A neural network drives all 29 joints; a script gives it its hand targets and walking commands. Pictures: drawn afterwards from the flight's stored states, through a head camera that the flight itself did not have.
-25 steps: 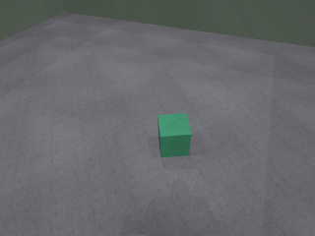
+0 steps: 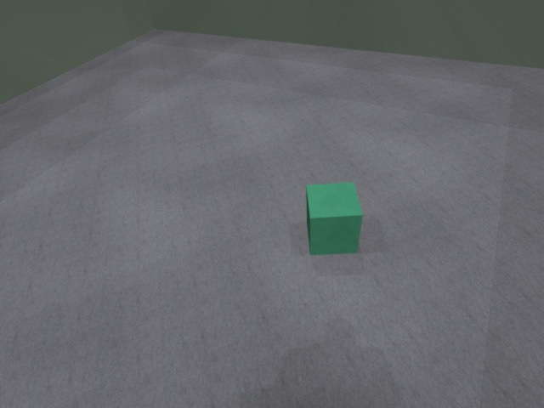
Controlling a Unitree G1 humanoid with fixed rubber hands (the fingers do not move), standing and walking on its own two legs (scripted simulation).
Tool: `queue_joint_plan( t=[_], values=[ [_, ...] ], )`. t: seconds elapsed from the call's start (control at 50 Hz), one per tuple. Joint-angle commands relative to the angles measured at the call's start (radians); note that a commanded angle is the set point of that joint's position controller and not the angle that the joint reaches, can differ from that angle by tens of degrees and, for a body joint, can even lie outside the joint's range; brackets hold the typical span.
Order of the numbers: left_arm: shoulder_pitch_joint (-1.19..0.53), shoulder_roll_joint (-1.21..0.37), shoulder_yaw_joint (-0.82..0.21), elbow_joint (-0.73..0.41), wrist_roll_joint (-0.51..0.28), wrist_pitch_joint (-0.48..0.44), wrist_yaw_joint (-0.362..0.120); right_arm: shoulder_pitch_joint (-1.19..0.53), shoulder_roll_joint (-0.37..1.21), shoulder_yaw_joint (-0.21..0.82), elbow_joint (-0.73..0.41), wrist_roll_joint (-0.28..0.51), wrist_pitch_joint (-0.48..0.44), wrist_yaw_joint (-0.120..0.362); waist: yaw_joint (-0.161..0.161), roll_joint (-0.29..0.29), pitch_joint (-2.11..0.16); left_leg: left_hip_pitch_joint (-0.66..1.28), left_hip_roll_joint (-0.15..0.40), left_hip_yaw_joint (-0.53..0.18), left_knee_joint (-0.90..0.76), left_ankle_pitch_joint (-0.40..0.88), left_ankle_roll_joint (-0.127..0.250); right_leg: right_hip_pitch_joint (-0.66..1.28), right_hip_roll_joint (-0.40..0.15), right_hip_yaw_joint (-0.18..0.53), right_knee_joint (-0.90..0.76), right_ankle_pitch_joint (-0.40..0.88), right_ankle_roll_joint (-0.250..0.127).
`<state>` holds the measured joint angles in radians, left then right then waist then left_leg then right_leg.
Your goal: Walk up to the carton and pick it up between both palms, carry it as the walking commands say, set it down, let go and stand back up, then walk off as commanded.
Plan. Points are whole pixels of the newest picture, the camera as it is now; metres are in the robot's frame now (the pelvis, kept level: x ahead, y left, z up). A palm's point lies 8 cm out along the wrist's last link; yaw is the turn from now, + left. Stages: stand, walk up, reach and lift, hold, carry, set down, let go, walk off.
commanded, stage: stand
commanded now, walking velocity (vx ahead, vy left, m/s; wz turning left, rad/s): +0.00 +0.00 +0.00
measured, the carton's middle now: (331, 219) +1.02 -0.19 -0.64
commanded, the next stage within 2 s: walk off in 1.36 s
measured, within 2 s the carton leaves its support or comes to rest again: neither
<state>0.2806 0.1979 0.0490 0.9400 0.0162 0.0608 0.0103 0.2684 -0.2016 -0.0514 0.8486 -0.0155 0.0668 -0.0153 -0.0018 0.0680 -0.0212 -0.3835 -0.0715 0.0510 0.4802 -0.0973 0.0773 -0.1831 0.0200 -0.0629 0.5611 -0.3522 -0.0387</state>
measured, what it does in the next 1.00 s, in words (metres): steps on the spot: left foot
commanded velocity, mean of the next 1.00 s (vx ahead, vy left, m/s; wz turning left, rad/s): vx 0.00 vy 0.00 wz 0.00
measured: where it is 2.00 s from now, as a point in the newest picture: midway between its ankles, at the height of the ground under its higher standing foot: outside the picture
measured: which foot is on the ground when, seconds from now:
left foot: down 0.00-0.00, up 0.02-0.22, down 0.24-1.00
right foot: down 0.00-1.00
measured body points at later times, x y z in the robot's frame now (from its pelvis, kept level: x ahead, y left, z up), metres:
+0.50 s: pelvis -0.06 +0.02 +0.01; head -0.06 +0.03 +0.46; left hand +0.03 +0.31 -0.12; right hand +0.03 -0.27 -0.10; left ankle -0.01 +0.14 -0.73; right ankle -0.02 -0.10 -0.73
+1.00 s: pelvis -0.04 +0.03 +0.02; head -0.04 +0.03 +0.47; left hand +0.01 +0.32 -0.12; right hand +0.05 -0.26 -0.11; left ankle -0.01 +0.14 -0.73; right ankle -0.02 -0.10 -0.73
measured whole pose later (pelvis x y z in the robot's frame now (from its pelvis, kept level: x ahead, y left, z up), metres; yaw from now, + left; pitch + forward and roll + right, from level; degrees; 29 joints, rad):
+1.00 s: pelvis -0.04 +0.03 +0.02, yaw +0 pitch -4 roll +0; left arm 0.21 0.32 0.05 1.02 0.00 -0.02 -0.01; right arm 0.18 -0.31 -0.05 0.96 0.00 -0.02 0.00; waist 0.02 0.00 0.07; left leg -0.15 -0.01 0.01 0.40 -0.18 0.02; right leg -0.13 -0.03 -0.05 0.39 -0.18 0.01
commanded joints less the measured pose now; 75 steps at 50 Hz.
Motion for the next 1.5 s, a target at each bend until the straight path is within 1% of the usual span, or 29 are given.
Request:
queue_joint_plan(
  t=[0.0, 0.02, 0.04, 0.06, 0.08, 0.1, 0.12, 0.14, 0.16, 0.18, 0.2, 0.22, 0.24, 0.26, 0.28, 0.3, 0.32, 0.34, 0.38, 0.42, 0.48, 0.54, 0.66, 0.82, 0.88, 1.06, 1.18, 1.38, 1.48],
  values=[
    [-0.164, 0.219, 0.047, -0.138, 0.014, -0.082, 0.042, 0.05, -0.218, -0.084, -0.065, -0.006, -0.042, 0.009, -0.066, -0.334, 0.191, 0.146, 0.065, -0.113, 0.485, -0.304, -0.044, -0.462, -0.357, 0.386, -0.521, -0.396, -0.156],
    [-0.184, 0.188, 0.03, -0.159, 0.003, -0.101, 0.045, 0.072, -0.203, -0.078, -0.057, -0.008, -0.046, 0.019, -0.071, -0.257, 0.182, 0.106, 0.069, -0.119, 0.445, -0.288, -0.04, -0.377, -0.281, 0.268, -0.467, -0.241, -0.123],
    [-0.167, 0.166, 0.028, -0.161, 0.011, -0.108, 0.048, 0.089, -0.199, -0.085, -0.043, -0.006, -0.047, 0.02, -0.076, -0.195, 0.168, 0.049, 0.057, -0.111, 0.442, -0.273, -0.045, -0.278, -0.238, 0.202, -0.423, -0.113, -0.116],
    [-0.16, 0.207, 0.038, -0.17, 0.018, -0.115, 0.052, 0.069, -0.214, -0.093, -0.054, -0.009, -0.051, 0.017, -0.07, -0.168, 0.161, 0.014, 0.065, -0.102, 0.401, -0.248, -0.049, -0.199, -0.221, 0.167, -0.392, -0.04, -0.105],
    [-0.128, 0.215, 0.045, -0.159, 0.014, -0.115, 0.049, 0.044, -0.201, -0.084, -0.062, -0.011, -0.054, 0.015, -0.049, -0.164, 0.156, 0.003, 0.074, -0.081, 0.3, -0.259, -0.051, -0.142, -0.211, 0.166, -0.376, -0.055, -0.091],
    [-0.073, 0.206, 0.049, -0.14, 0.008, -0.108, 0.045, 0.0, -0.166, -0.066, -0.077, -0.011, -0.056, 0.013, -0.008, -0.182, 0.165, 0.02, 0.086, -0.058, 0.192, -0.289, -0.054, -0.111, -0.21, 0.182, -0.367, -0.112, -0.089],
    [-0.028, 0.209, 0.053, -0.125, 0.008, -0.102, 0.041, -0.041, -0.174, -0.063, -0.099, -0.005, -0.061, 0.011, 0.017, -0.198, 0.17, 0.043, 0.092, -0.051, 0.08, -0.311, -0.059, -0.077, -0.211, 0.2, -0.341, -0.137, -0.095],
    [-0.008, 0.228, 0.059, -0.119, 0.007, -0.095, 0.036, -0.04, -0.185, -0.069, -0.108, 0.0, -0.067, 0.004, 0.01, -0.184, 0.163, 0.104, 0.095, -0.052, -0.071, -0.296, -0.057, -0.061, -0.208, 0.192, -0.289, -0.133, -0.099],
    [0.0, 0.225, 0.061, -0.116, 0.004, -0.086, 0.029, -0.011, -0.194, -0.07, -0.1, -0.004, -0.072, -0.004, -0.014, -0.113, 0.146, 0.209, 0.131, -0.096, -0.21, -0.2, -0.048, -0.097, -0.215, 0.181, -0.241, -0.09, -0.082],
    [0.015, 0.195, 0.06, -0.11, -0.006, -0.083, 0.023, 0.018, -0.214, -0.073, -0.078, -0.018, -0.077, -0.01, -0.016, -0.012, 0.11, 0.284, 0.211, -0.207, -0.169, -0.029, -0.033, -0.142, -0.197, 0.167, -0.189, -0.024, -0.053],
    [0.061, 0.205, 0.074, -0.114, -0.013, -0.084, 0.019, 0.022, -0.248, -0.072, -0.072, -0.019, -0.08, -0.011, 0.016, 0.094, 0.087, 0.196, 0.281, -0.313, -0.177, -0.045, -0.004, -0.069, -0.136, 0.112, -0.153, 0.001, -0.029],
    [0.074, 0.254, 0.093, -0.133, -0.011, -0.088, 0.015, -0.007, -0.306, -0.079, -0.095, -0.016, -0.086, -0.011, 0.047, 0.123, 0.09, 0.095, 0.312, -0.366, -0.21, -0.124, 0.0, 0.012, -0.11, 0.089, -0.141, 0.03, -0.003],
    [0.032, 0.246, 0.074, -0.128, -0.017, -0.098, 0.008, -0.051, -0.303, -0.075, -0.085, 0.011, -0.097, -0.007, 0.056, 0.041, 0.122, 0.008, 0.244, -0.282, -0.191, -0.229, -0.032, 0.106, -0.116, 0.095, -0.192, 0.159, 0.016],
    [0.004, 0.242, 0.065, -0.112, -0.013, -0.101, 0.003, -0.032, -0.253, -0.065, -0.057, 0.014, -0.104, 0.001, 0.045, -0.024, 0.093, -0.012, 0.2, -0.232, -0.174, -0.234, -0.059, 0.163, -0.144, 0.124, -0.214, 0.163, 0.014],
    [-0.029, 0.271, 0.072, -0.111, -0.007, -0.1, 0.0, -0.012, -0.235, -0.056, -0.044, 0.014, -0.104, 0.004, 0.029, -0.066, 0.081, 0.051, 0.166, -0.179, -0.147, -0.203, -0.07, 0.106, -0.182, 0.177, -0.254, 0.056, 0.002],
    [-0.053, 0.29, 0.078, -0.109, -0.005, -0.097, -0.003, 0.004, -0.248, -0.06, -0.039, 0.01, -0.099, 0.003, 0.007, -0.071, 0.101, 0.141, 0.148, -0.145, -0.119, -0.144, -0.068, 0.009, -0.186, 0.184, -0.27, -0.005, -0.002],
    [-0.074, 0.285, 0.078, -0.105, -0.004, -0.093, -0.005, 0.008, -0.26, -0.061, -0.04, 0.008, -0.098, 0.001, -0.003, -0.062, 0.105, 0.186, 0.154, -0.143, -0.114, -0.134, -0.065, -0.029, -0.176, 0.169, -0.275, -0.025, -0.004],
    [-0.081, 0.279, 0.074, -0.105, -0.006, -0.092, -0.005, 0.007, -0.278, -0.062, -0.04, 0.008, -0.099, 0.0, -0.003, -0.057, 0.103, 0.189, 0.168, -0.159, -0.124, -0.156, -0.06, -0.03, -0.165, 0.153, -0.276, -0.022, 0.0],
    [-0.078, 0.271, 0.065, -0.097, -0.012, -0.092, -0.008, -0.009, -0.294, -0.061, -0.036, 0.009, -0.101, 0.001, 0.005, -0.031, 0.105, 0.142, 0.185, -0.183, -0.164, -0.234, -0.055, 0.009, -0.151, 0.14, -0.265, -0.005, 0.01],
    [-0.087, 0.276, 0.065, -0.088, -0.014, -0.088, -0.014, -0.043, -0.301, -0.058, -0.037, 0.012, -0.102, 0.002, 0.014, -0.019, 0.115, 0.098, 0.191, -0.195, -0.197, -0.315, -0.054, 0.029, -0.14, 0.133, -0.252, -0.007, 0.016],
    [-0.092, 0.277, 0.062, -0.072, -0.013, -0.085, -0.018, -0.078, -0.306, -0.054, -0.038, 0.012, -0.102, 0.002, 0.021, -0.009, 0.119, 0.068, 0.201, -0.212, -0.231, -0.378, -0.052, 0.05, -0.128, 0.122, -0.24, 0.014, 0.021],
    [-0.098, 0.287, 0.06, -0.06, -0.011, -0.087, -0.019, -0.102, -0.312, -0.053, -0.034, 0.013, -0.105, 0.003, 0.024, -0.023, 0.12, 0.063, 0.208, -0.222, -0.247, -0.396, -0.048, 0.05, -0.125, 0.119, -0.241, 0.026, 0.025],
    [-0.111, 0.3, 0.054, -0.039, -0.011, -0.093, -0.019, -0.12, -0.313, -0.054, -0.015, 0.012, -0.107, 0.006, 0.017, -0.044, 0.096, 0.104, 0.207, -0.217, -0.246, -0.37, -0.042, 0.035, -0.129, 0.119, -0.25, 0.029, 0.027],
    [-0.119, 0.309, 0.045, -0.007, -0.012, -0.1, -0.012, -0.128, -0.31, -0.051, 0.018, 0.013, -0.107, 0.008, 0.006, -0.059, 0.072, 0.162, 0.206, -0.198, -0.229, -0.284, -0.035, 0.023, -0.145, 0.126, -0.269, 0.052, 0.024],
    [-0.12, 0.309, 0.041, 0.004, -0.013, -0.101, -0.01, -0.128, -0.31, -0.05, 0.032, 0.013, -0.107, 0.007, 0.004, -0.052, 0.066, 0.181, 0.204, -0.19, -0.224, -0.244, -0.035, 0.025, -0.149, 0.126, -0.273, 0.071, 0.023],
    [-0.127, 0.315, 0.033, 0.041, -0.016, -0.105, -0.001, -0.136, -0.312, -0.041, 0.071, 0.017, -0.112, 0.001, 0.006, -0.056, 0.048, 0.231, 0.206, -0.165, -0.203, -0.062, -0.04, 0.068, -0.164, 0.123, -0.276, 0.189, 0.018],
    [-0.143, 0.32, 0.033, 0.059, -0.017, -0.105, 0.004, -0.132, -0.316, -0.038, 0.101, 0.02, -0.113, -0.006, 0.005, -0.061, 0.042, 0.258, 0.207, -0.148, -0.193, 0.049, -0.049, 0.098, -0.169, 0.118, -0.273, 0.275, 0.018],
    [-0.155, 0.314, 0.033, 0.082, -0.019, -0.1, 0.013, -0.143, -0.315, -0.034, 0.139, 0.021, -0.11, -0.016, 0.009, -0.067, 0.022, 0.302, 0.214, -0.125, -0.182, 0.183, -0.062, 0.143, -0.174, 0.109, -0.258, 0.419, 0.016],
    [-0.159, 0.316, 0.034, 0.089, -0.019, -0.1, 0.018, -0.146, -0.315, -0.034, 0.156, 0.023, -0.108, -0.02, 0.008, -0.071, 0.015, 0.319, 0.216, -0.116, -0.18, 0.225, -0.067, 0.158, -0.174, 0.104, -0.254, 0.477, 0.015]
  ],
)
